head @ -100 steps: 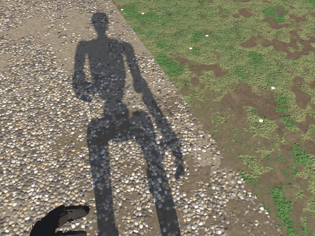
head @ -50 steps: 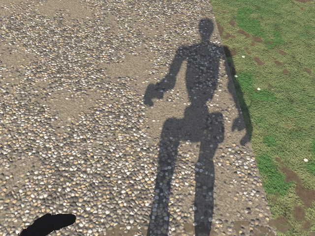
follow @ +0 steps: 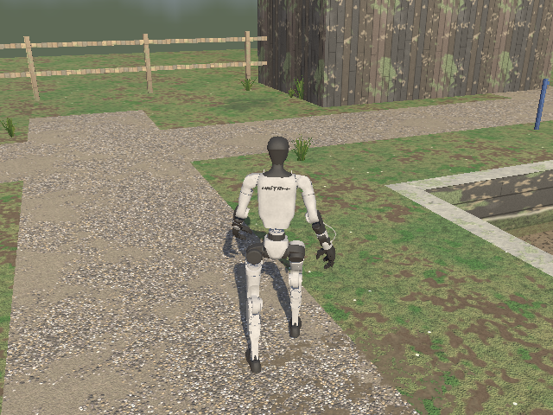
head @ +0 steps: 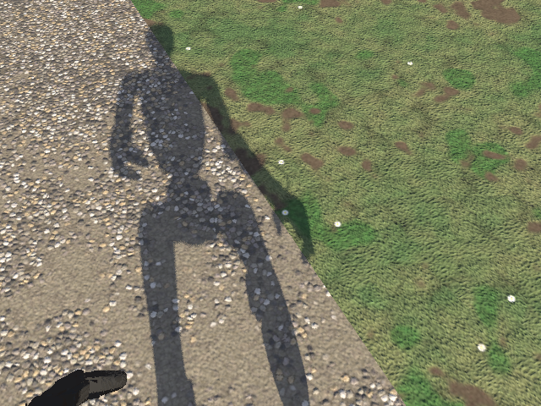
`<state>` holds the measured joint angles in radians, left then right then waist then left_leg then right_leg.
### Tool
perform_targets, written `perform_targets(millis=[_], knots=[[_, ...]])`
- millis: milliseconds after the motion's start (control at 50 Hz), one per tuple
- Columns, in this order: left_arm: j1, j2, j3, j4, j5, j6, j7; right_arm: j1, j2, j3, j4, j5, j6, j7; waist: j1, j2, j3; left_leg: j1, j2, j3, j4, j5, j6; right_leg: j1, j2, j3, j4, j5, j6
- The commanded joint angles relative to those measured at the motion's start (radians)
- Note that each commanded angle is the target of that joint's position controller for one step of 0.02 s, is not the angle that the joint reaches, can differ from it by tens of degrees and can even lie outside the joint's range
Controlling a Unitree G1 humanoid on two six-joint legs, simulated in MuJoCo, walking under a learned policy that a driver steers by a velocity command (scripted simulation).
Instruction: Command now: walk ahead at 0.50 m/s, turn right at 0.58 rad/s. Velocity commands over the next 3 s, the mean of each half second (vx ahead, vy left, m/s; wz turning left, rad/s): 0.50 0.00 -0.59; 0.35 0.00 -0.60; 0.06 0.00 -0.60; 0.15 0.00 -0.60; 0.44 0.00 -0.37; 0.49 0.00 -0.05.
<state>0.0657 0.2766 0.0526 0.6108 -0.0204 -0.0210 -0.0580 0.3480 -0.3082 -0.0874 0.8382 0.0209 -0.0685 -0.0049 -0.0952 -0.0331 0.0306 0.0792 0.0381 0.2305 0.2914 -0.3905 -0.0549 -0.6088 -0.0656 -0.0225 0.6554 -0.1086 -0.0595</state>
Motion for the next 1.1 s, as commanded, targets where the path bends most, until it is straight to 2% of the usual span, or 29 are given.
perform_targets(millis=[20,40,60,80,100,120,160,240,340,440,500,520,540,560,580,600,620,660,760,840,900,960,980,1000,1020,1040,1060,1080,1100], knots=[[0.149,0.145,0.066,-0.043,0.002,-0.005,0.002,-0.063,-0.209,-0.048,-0.064,0.015,0.008,-0.012,0.171,0.115,-0.096,-0.059,0.215,-0.024,0.286,1.012,0.132,0.302,0.117,-0.098,-0.075,-0.051,-0.076],[0.330,0.214,0.102,0.005,-0.001,0.003,0.019,-0.044,-0.175,-0.033,-0.072,0.001,0.007,-0.018,0.249,0.064,-0.190,-0.250,0.177,-0.012,0.550,0.872,0.092,0.607,0.107,-0.021,-0.089,-0.011,-0.119],[0.344,0.344,0.122,0.008,-0.012,0.002,0.034,0.033,-0.036,0.013,-0.131,-0.049,-0.011,-0.008,0.159,-0.230,-0.255,-0.713,0.015,-0.035,0.937,-0.019,0.023,0.949,-0.171,0.501,-0.147,-0.091,-0.277],[0.371,0.307,0.103,-0.032,-0.006,-0.016,0.029,-0.022,-0.073,0.020,-0.153,-0.023,-0.050,0.004,0.202,-0.186,-0.449,-0.849,-0.067,-0.292,1.111,-0.217,0.022,1.044,-0.283,0.891,-0.330,-0.260,-0.379],[0.350,0.235,0.082,-0.017,0.004,-0.030,0.023,-0.126,-0.141,0.001,-0.178,0.019,-0.069,0.013,0.227,-0.094,-0.326,-0.941,-0.012,-0.330,1.115,-0.122,0.042,0.982,-0.253,0.756,-0.354,-0.222,-0.316],[0.307,0.205,0.073,-0.013,0.002,-0.038,0.024,-0.153,-0.127,0.010,-0.185,0.016,-0.079,0.012,0.195,-0.053,-0.221,-0.928,0.027,-0.318,1.036,-0.039,0.058,0.842,-0.210,0.625,-0.349,-0.149,-0.281],[0.182,0.147,0.051,-0.038,0.014,-0.040,0.029,-0.141,-0.136,0.000,-0.168,-0.026,-0.071,0.000,0.108,-0.003,-0.127,-0.782,0.082,-0.324,0.889,0.050,0.052,0.581,-0.140,0.462,-0.367,0.062,-0.238],[0.170,0.160,0.054,-0.027,0.013,-0.047,0.047,-0.148,-0.091,0.008,-0.169,-0.040,-0.033,0.001,0.073,-0.001,-0.079,-0.698,0.068,-0.295,0.729,0.131,0.007,0.396,-0.095,0.359,-0.422,0.197,-0.247],[0.238,0.179,0.060,0.012,0.000,-0.035,0.070,-0.339,-0.043,0.032,-0.210,-0.032,-0.036,0.015,0.143,-0.034,-0.029,-0.625,0.000,-0.285,0.367,0.444,-0.012,0.331,-0.023,0.289,-0.413,0.066,-0.177],[0.301,0.175,0.061,0.048,-0.008,-0.024,0.073,-0.406,-0.088,0.016,-0.238,-0.014,-0.053,0.032,0.159,-0.061,-0.023,-0.556,-0.036,-0.319,0.220,0.411,0.015,0.422,-0.064,0.412,-0.320,-0.031,-0.149],[0.278,0.151,0.056,0.045,-0.004,-0.015,0.075,-0.281,-0.116,-0.007,-0.211,-0.014,-0.065,0.027,0.087,-0.097,-0.059,-0.377,-0.043,-0.293,0.150,0.324,0.067,0.439,-0.038,0.448,-0.199,0.015,-0.109],[0.272,0.102,0.039,0.034,0.002,-0.017,0.072,-0.170,-0.150,-0.022,-0.197,-0.029,-0.070,0.020,0.033,-0.064,-0.152,-0.178,0.039,-0.354,0.162,0.311,0.115,0.380,0.013,0.398,-0.029,0.015,-0.074],[0.343,0.042,0.020,0.011,-0.003,-0.023,0.071,-0.035,-0.231,-0.042,-0.185,-0.049,-0.068,0.011,0.018,0.127,-0.304,0.176,0.259,-0.647,0.146,0.213,0.231,0.113,0.129,0.263,0.299,-0.203,-0.002],[0.401,0.069,0.015,-0.006,-0.019,-0.029,0.075,0.027,-0.227,-0.046,-0.151,-0.032,-0.053,0.022,0.034,0.365,-0.360,0.285,0.394,-1.014,0.039,-0.067,0.319,-0.120,0.143,0.202,0.534,-0.499,0.029],[0.350,0.159,0.038,0.012,-0.024,-0.026,0.075,-0.019,-0.143,-0.024,-0.168,-0.018,-0.047,0.021,0.019,0.232,-0.226,0.181,0.366,-0.956,0.000,-0.203,0.287,-0.199,0.080,0.221,0.629,-0.428,0.041],[0.267,0.180,0.045,0.001,-0.014,-0.019,0.074,-0.061,-0.107,-0.013,-0.174,-0.020,-0.037,0.017,0.015,0.158,-0.126,0.064,0.326,-0.805,-0.006,-0.131,0.249,-0.203,0.048,0.182,0.647,-0.349,0.046],[0.228,0.168,0.046,-0.008,-0.003,-0.016,0.072,-0.105,-0.085,-0.003,-0.173,-0.027,-0.032,0.015,0.035,0.118,-0.062,-0.050,0.282,-0.688,-0.029,-0.012,0.234,-0.174,0.020,0.165,0.613,-0.288,0.051],[0.223,0.133,0.047,-0.014,-0.006,-0.007,0.063,-0.144,-0.059,0.006,-0.161,-0.035,-0.034,0.011,0.074,0.152,-0.015,-0.178,0.223,-0.533,-0.078,0.131,0.217,-0.102,-0.029,0.152,0.548,-0.222,0.051],[0.176,0.075,0.034,-0.041,0.008,0.008,0.062,-0.167,-0.113,-0.013,-0.121,-0.032,-0.040,0.004,0.097,0.122,-0.005,-0.208,0.218,-0.283,-0.080,0.701,0.249,-0.085,-0.031,0.101,0.371,-0.112,0.092],[0.088,0.052,0.024,-0.055,0.008,0.002,0.033,-0.174,-0.139,-0.017,-0.100,-0.019,-0.009,-0.014,0.064,0.123,-0.032,-0.201,0.177,-0.127,-0.047,0.755,0.209,0.044,-0.002,0.023,0.105,0.115,0.081],[0.041,0.077,0.036,-0.084,0.007,0.008,0.009,-0.155,-0.168,-0.025,-0.083,0.003,0.007,-0.017,0.058,0.129,-0.041,-0.132,0.208,-0.112,0.011,0.750,0.191,0.085,0.014,0.006,-0.003,0.086,0.049],[0.146,0.139,0.071,-0.074,0.015,0.014,0.004,-0.182,-0.188,-0.036,-0.090,0.030,0.020,-0.022,0.132,0.124,-0.096,-0.106,0.204,-0.085,0.232,0.893,0.154,0.242,0.080,-0.039,-0.116,0.015,-0.016],[0.257,0.183,0.095,-0.041,0.017,0.014,0.017,-0.166,-0.158,-0.027,-0.090,0.025,0.022,-0.021,0.183,0.072,-0.153,-0.163,0.149,-0.057,0.419,0.826,0.114,0.409,0.116,-0.040,-0.194,0.125,-0.053],[0.316,0.278,0.116,-0.050,0.016,0.018,0.044,-0.104,-0.099,-0.004,-0.111,-0.028,0.020,-0.014,0.178,-0.133,-0.233,-0.414,0.074,-0.044,0.730,0.330,0.046,0.667,-0.083,0.228,-0.171,0.560,-0.138],[0.249,0.346,0.108,-0.094,0.040,0.010,0.048,-0.026,-0.047,0.024,-0.143,-0.057,0.014,-0.002,0.088,-0.277,-0.374,-0.711,-0.103,-0.176,1.042,-0.355,-0.008,0.869,-0.331,0.690,-0.193,0.701,-0.378],[0.240,0.258,0.091,-0.110,0.031,0.008,0.039,-0.087,-0.138,0.007,-0.124,-0.029,0.015,0.008,0.164,-0.110,-0.445,-0.731,-0.052,-0.332,1.098,-0.272,0.001,0.831,-0.294,0.639,-0.243,0.521,-0.363],[0.184,0.223,0.077,-0.107,0.022,0.003,0.037,-0.149,-0.148,0.005,-0.144,-0.007,0.020,0.008,0.148,-0.075,-0.325,-0.768,-0.024,-0.321,1.066,-0.184,0.014,0.727,-0.246,0.525,-0.259,0.413,-0.308],[0.150,0.193,0.071,-0.099,0.005,0.006,0.041,-0.164,-0.132,0.006,-0.135,-0.018,0.028,-0.003,0.122,0.000,-0.237,-0.765,0.011,-0.316,0.988,-0.118,0.011,0.614,-0.184,0.445,-0.276,0.303,-0.244],[0.113,0.178,0.064,-0.101,0.001,0.014,0.047,-0.177,-0.136,0.003,-0.136,-0.029,0.038,-0.014,0.101,-0.002,-0.183,-0.730,0.027,-0.316,0.912,-0.073,0.006,0.503,-0.149,0.406,-0.296,0.244,-0.212]])
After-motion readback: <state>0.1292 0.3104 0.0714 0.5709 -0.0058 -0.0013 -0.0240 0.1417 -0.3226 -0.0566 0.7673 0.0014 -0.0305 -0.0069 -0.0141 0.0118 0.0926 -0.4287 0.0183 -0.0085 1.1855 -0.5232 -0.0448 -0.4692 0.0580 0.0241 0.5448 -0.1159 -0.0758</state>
